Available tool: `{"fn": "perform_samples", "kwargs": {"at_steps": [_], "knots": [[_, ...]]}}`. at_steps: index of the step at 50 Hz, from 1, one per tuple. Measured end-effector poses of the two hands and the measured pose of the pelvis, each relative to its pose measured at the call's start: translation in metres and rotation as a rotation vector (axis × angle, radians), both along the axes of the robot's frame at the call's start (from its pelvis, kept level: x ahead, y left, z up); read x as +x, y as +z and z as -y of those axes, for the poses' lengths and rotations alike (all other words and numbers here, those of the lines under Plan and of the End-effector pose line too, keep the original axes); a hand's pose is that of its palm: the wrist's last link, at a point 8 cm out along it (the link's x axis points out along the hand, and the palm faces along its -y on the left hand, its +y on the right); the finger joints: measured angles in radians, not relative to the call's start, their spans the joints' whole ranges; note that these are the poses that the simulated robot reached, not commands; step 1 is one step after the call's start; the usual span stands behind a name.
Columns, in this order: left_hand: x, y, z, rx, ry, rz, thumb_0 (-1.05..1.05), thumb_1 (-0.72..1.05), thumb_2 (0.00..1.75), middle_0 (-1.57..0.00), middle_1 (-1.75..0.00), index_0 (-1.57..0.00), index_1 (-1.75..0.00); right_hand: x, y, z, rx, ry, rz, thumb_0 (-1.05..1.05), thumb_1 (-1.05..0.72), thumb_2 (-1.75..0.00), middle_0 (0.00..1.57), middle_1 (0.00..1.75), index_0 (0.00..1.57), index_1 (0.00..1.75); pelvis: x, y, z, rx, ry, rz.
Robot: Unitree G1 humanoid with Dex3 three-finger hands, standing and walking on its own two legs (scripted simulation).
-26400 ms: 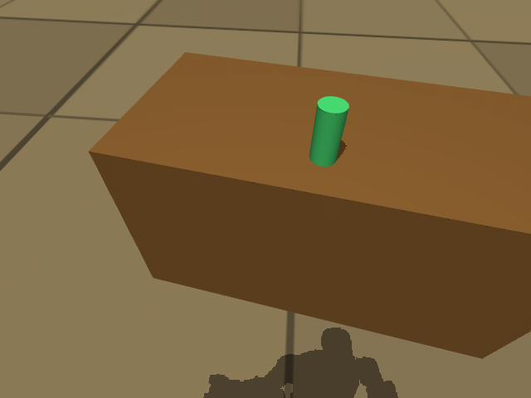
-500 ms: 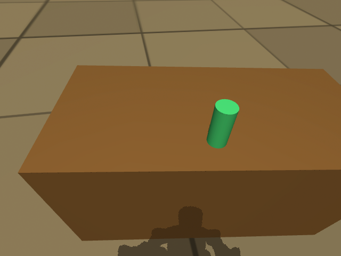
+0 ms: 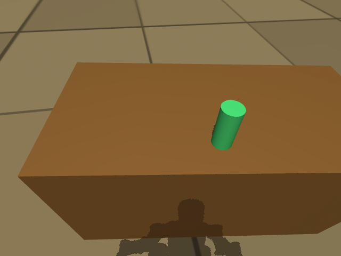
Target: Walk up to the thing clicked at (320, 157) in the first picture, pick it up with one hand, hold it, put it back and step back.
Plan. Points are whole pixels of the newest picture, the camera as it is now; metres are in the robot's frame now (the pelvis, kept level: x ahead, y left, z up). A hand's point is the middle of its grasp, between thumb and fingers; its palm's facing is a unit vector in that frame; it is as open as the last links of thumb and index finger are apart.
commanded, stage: home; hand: right
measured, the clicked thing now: (226, 126) +0.51 -0.17 +0.00
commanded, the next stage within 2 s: stand in 0.14 s
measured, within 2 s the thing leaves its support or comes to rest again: neither
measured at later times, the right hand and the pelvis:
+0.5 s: hand out of the picture +0.08 -0.25 -0.16, palm faces -0.03 +0.94 -0.35, open 13.7 cm; pelvis +0.01 +0.00 +0.00, yaw +0 degrees
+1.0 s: hand out of the picture +0.08 -0.25 -0.16, palm faces -0.03 +0.94 -0.35, open 7.4 cm; pelvis +0.01 +0.00 +0.00, yaw +1 degrees
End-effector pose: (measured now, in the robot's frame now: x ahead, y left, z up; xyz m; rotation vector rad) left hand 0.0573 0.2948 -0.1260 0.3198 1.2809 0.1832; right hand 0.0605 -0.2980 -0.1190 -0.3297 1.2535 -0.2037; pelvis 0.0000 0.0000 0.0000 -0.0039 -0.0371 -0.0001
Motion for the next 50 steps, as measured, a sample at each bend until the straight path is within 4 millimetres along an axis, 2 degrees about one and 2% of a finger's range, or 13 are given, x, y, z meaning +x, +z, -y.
{"fn": "perform_samples", "kwargs": {"at_steps": [10,15,18,23,29,36,42,50], "knots": [[0.014,0.003,0.0,0.002,0.001,0.034,0.0,0.91,0.9,-0.2,-0.3,-0.2,-0.3,0.014,0.001,-0.002,0.002,0.006,0.029,-0.01,0.47,-0.09,0.07,0.07,0.06,0.06,0.005,0.0,-0.001,0.001,0.003,0.005],[0.015,0.003,0.001,0.001,0.0,0.04,0.0,0.91,0.9,-0.2,-0.3,-0.2,-0.3,0.017,0.002,-0.002,0.003,0.006,0.036,-0.01,0.46,-0.1,0.07,0.08,0.07,0.07,0.005,0.0,0.0,-0.001,0.005,0.005],[0.013,0.003,0.0,0.001,0.002,0.034,0.0,0.91,0.9,-0.2,-0.3,-0.2,-0.3,0.016,0.002,-0.001,0.002,0.004,0.033,-0.01,0.4,-0.16,0.11,0.13,0.11,0.12,0.005,0.0,0.0,0.0,0.005,0.003],[0.009,0.002,0.0,0.001,0.006,0.014,0.0,0.91,0.9,-0.2,-0.3,-0.2,-0.3,0.012,0.001,0.0,0.002,0.001,0.014,-0.01,0.18,-0.39,0.16,0.22,0.16,0.21,0.006,0.001,0.0,0.001,0.005,-0.002],[0.005,0.001,0.0,0.002,0.011,-0.003,0.0,0.91,0.9,-0.2,-0.3,-0.2,-0.3,0.01,-0.001,-0.001,0.005,0.0,-0.003,0.0,-0.22,-0.69,0.19,0.27,0.19,0.27,0.008,0.001,0.0,0.002,0.006,-0.004],[0.009,0.003,0.0,0.006,0.011,0.01,0.0,0.91,0.9,-0.2,-0.3,-0.2,-0.3,0.014,-0.001,-0.002,0.009,0.003,0.005,0.0,-0.67,-0.85,0.2,0.3,0.2,0.29,0.009,0.001,0.001,0.001,0.008,-0.001],[0.013,0.004,0.0,0.007,0.008,0.028,0.0,0.91,0.9,-0.2,-0.3,-0.2,-0.3,0.017,-0.001,-0.002,0.011,0.005,0.017,0.0,-0.83,-0.88,0.2,0.3,0.2,0.3,0.009,0.001,0.001,0.0,0.011,0.0],[0.013,0.004,0.0,0.005,0.01,0.034,0.0,0.91,0.9,-0.2,-0.3,-0.2,-0.3,0.018,0.001,-0.001,0.009,0.007,0.022,0.0,-0.89,-0.9,0.2,0.3,0.2,0.3,0.009,0.001,0.001,0.001,0.011,0.001]]}}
